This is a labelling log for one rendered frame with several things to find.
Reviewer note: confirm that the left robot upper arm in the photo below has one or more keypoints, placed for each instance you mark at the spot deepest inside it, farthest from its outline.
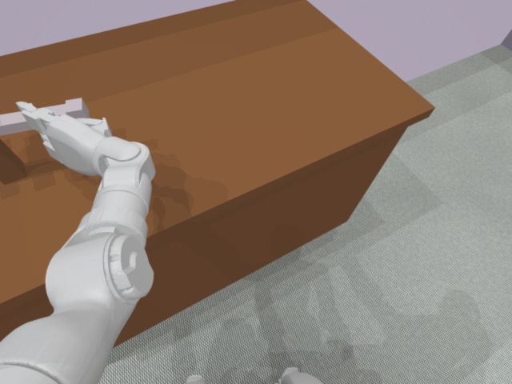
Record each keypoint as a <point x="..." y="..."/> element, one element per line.
<point x="93" y="287"/>

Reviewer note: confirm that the robot left hand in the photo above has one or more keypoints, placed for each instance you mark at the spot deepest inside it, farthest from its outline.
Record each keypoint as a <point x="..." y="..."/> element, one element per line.
<point x="71" y="141"/>

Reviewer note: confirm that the tap lever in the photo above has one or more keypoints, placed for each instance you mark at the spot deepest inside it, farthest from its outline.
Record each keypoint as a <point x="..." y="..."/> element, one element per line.
<point x="15" y="122"/>

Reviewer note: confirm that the robot left forearm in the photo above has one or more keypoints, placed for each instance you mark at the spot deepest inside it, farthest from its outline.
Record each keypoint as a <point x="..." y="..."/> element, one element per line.
<point x="123" y="198"/>

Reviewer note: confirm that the right robot shin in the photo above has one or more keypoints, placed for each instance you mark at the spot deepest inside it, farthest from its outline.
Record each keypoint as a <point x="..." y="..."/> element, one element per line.
<point x="290" y="371"/>

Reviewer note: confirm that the robot shin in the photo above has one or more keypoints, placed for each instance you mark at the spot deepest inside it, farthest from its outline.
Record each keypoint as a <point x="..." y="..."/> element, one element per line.
<point x="290" y="371"/>
<point x="194" y="378"/>

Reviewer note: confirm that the counter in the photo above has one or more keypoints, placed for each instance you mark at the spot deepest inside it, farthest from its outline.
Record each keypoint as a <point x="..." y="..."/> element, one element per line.
<point x="266" y="124"/>

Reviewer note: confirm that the left robot shin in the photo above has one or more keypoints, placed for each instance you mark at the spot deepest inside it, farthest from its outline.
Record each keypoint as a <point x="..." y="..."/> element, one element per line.
<point x="194" y="378"/>

